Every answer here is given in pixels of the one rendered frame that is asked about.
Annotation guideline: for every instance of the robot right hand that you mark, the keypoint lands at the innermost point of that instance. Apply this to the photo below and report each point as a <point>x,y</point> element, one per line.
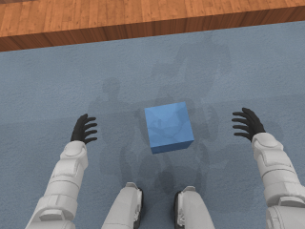
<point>252,121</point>

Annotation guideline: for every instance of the right robot foot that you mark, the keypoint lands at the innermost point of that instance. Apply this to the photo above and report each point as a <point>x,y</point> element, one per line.
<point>175,208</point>

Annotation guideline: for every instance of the robot left upper arm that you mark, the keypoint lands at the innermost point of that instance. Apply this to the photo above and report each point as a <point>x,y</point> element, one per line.
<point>52,224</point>

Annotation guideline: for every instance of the left robot forearm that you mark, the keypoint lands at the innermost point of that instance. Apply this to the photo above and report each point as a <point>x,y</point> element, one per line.
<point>60,199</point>

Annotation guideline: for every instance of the carton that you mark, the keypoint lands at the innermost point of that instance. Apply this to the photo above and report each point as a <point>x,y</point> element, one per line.
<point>169,127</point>

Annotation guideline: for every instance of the right robot forearm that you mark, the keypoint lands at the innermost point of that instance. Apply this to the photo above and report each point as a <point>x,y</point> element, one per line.
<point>281,183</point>

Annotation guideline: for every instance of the robot left hand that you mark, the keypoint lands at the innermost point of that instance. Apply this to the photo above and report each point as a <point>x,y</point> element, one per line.
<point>79,129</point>

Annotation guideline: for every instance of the robot right shin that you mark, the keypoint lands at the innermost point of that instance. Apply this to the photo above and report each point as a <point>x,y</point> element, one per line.
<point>181,220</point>

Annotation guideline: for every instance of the robot right upper arm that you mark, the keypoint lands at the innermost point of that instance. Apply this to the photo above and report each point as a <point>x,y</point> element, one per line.
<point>285,217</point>

